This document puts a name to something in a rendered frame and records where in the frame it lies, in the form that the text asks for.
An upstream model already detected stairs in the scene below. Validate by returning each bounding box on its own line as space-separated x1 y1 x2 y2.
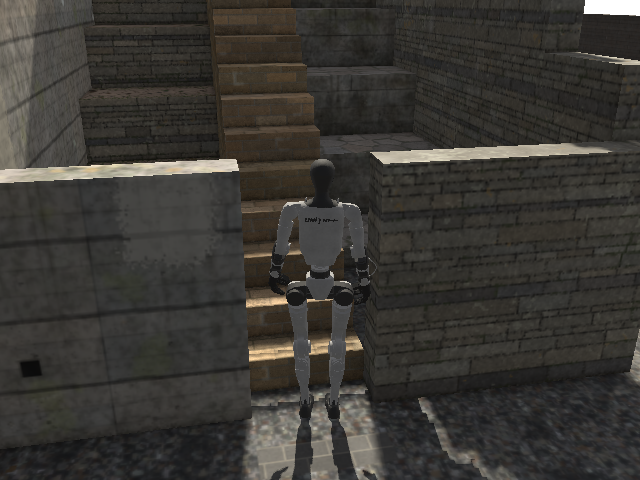
206 0 364 392

